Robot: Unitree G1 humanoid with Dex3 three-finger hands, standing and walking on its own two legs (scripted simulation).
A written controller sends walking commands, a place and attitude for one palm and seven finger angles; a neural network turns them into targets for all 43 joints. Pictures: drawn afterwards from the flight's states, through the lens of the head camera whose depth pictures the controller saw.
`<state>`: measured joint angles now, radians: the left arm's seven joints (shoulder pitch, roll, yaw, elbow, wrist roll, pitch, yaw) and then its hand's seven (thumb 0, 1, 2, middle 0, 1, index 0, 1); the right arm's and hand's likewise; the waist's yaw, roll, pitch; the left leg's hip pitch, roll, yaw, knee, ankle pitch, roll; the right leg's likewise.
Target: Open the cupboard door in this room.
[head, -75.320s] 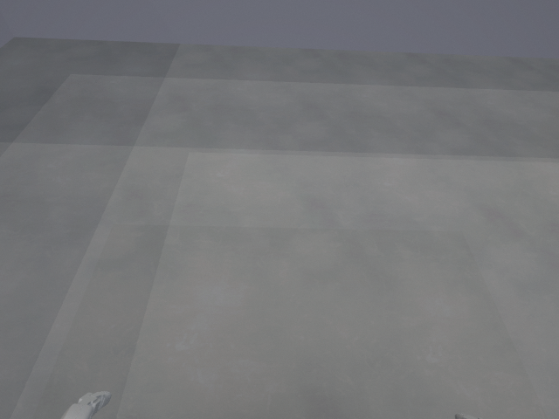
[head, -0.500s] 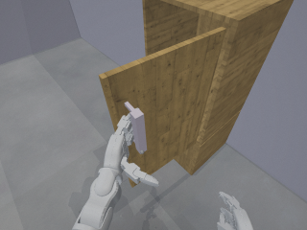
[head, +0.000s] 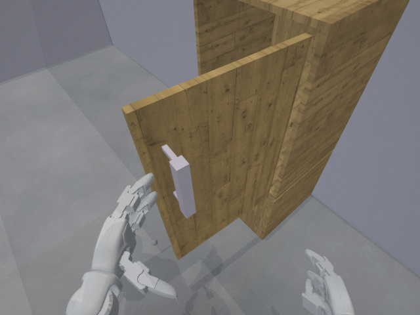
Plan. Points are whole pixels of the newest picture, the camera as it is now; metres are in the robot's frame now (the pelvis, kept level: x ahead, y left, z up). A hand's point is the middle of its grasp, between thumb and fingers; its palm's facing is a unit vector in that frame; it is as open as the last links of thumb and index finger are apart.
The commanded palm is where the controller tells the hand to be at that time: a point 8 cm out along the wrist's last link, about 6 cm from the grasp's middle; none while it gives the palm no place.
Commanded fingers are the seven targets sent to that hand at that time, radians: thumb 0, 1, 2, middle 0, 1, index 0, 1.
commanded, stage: slide the hand sideways off the handle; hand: left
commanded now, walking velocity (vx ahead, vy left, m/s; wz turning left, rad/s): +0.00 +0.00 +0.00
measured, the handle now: (178, 182) +0.34 +0.09 +0.08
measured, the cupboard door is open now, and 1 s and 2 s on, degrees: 85 85 85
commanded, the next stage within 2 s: draw the hand back to the body in 0.28 s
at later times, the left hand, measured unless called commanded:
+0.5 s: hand (128, 255) +0.19 +0.15 +0.09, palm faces -0.07 -1.00 -0.07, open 16.3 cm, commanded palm +0.16 +0.21 +0.10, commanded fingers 0.00 -0.50 0.30 -0.15 -0.30 -0.15 -0.30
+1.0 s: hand (70, 241) +0.19 +0.22 +0.13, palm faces +0.15 -0.95 -0.25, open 15.6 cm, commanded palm +0.15 +0.27 +0.15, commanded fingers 0.00 -0.08 0.48 -0.17 -0.30 -0.17 -0.30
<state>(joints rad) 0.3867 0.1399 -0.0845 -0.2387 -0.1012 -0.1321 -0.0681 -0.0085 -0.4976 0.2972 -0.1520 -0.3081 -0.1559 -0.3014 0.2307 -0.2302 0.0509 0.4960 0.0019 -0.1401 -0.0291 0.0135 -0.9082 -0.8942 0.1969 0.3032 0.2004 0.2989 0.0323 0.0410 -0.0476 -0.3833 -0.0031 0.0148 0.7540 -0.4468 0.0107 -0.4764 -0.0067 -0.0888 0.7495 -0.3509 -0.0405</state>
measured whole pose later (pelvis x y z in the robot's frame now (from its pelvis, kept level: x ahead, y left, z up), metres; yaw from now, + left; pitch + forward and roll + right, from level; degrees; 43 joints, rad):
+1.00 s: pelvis +0.00 +0.03 +0.01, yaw +0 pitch +0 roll -2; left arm 0.49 0.29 0.14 -0.43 -0.11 -0.04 -0.04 -0.01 -0.37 0.35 -0.15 -0.31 -0.16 -0.30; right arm 0.23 -0.23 0.07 0.55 0.01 -0.24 -0.08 0.01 -0.91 -0.89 0.20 0.30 0.20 0.30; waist 0.06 0.05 -0.03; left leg -0.25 -0.01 0.02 0.68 -0.42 0.04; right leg -0.32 -0.01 -0.08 0.63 -0.30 -0.01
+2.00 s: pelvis +0.00 +0.01 +0.03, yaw -2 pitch -6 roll -1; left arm 0.45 0.34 0.33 -0.38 -0.03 -0.10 0.12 0.02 0.89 0.89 -0.21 -0.31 -0.21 -0.30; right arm 0.19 -0.23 0.02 0.66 -0.01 -0.13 -0.06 0.01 -0.91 -0.89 0.20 0.30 0.20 0.30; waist 0.07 0.06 0.05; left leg -0.01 0.00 0.04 0.40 -0.30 0.02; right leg -0.09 0.02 -0.06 0.36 -0.18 -0.02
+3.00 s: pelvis -0.14 +0.04 +0.02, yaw -2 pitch +0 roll +1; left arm 0.54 0.46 0.45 -0.53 -0.01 -0.21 0.14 0.02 0.89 0.90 -0.21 -0.31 -0.21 -0.30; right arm 0.16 -0.20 -0.01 0.58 0.00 -0.09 -0.08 0.01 -0.91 -0.89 0.20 0.30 0.20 0.30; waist -0.01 -0.05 0.06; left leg -0.32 -0.01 0.02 0.55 -0.23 0.01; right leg -0.37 0.01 0.03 0.61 -0.25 0.00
